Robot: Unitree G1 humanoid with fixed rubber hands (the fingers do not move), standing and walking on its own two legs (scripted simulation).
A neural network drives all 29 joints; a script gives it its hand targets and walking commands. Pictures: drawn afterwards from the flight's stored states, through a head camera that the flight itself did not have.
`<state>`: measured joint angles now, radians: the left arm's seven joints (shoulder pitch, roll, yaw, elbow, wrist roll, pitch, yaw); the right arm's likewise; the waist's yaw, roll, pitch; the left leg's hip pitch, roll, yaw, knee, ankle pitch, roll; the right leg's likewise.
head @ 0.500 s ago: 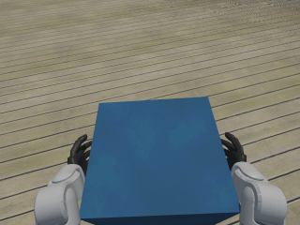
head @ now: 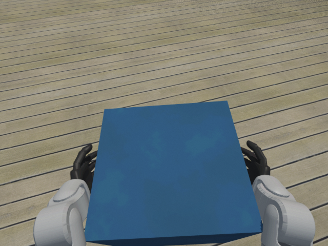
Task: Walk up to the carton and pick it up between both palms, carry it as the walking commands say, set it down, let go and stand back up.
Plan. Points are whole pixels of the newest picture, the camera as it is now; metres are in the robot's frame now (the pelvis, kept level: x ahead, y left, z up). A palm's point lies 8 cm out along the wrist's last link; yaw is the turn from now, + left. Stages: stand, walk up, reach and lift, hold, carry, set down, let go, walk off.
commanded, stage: carry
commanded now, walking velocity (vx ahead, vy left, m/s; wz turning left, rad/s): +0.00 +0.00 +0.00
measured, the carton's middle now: (170, 181) +0.26 +0.00 +0.02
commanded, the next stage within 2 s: none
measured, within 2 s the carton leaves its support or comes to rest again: neither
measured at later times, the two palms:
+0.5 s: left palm (37, 208) +0.18 +0.25 +0.10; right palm (232, 201) +0.18 -0.11 +0.10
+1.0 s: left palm (38, 215) +0.17 +0.24 +0.10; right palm (237, 208) +0.17 -0.11 +0.10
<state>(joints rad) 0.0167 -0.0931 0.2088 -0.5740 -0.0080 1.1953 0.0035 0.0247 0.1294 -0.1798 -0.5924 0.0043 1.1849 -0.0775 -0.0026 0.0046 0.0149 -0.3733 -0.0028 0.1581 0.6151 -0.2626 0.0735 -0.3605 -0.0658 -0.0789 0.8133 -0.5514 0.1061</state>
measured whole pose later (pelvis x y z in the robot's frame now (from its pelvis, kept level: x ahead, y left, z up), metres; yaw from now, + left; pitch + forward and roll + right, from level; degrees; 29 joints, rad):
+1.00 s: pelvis -0.06 +0.06 +0.01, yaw +1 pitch +0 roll -1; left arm 0.01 -0.11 0.21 -0.54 -0.01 1.22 0.03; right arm 0.03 0.11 -0.18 -0.55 0.00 1.20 -0.08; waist 0.00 0.01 -0.05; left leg -0.34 0.00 0.08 0.58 -0.24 0.06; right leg -0.28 -0.07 -0.11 0.58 -0.29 0.04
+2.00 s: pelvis -0.05 +0.06 +0.01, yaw +1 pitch +1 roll +0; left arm -0.05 -0.10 0.21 -0.19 0.01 0.94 0.02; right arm 0.02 0.07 -0.19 -0.22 0.00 0.91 -0.06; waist 0.00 0.01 -0.05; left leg -0.34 0.00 0.08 0.57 -0.25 0.05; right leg -0.28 -0.07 -0.11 0.57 -0.30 0.03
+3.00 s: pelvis -0.04 +0.05 +0.01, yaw +1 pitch +2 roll +0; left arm -0.08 -0.09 0.21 0.00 0.03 0.73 -0.01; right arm -0.02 0.04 -0.19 -0.04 -0.02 0.71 -0.03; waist 0.00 0.01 -0.03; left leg -0.34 0.00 0.08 0.57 -0.26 0.05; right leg -0.28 -0.07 -0.11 0.57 -0.32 0.03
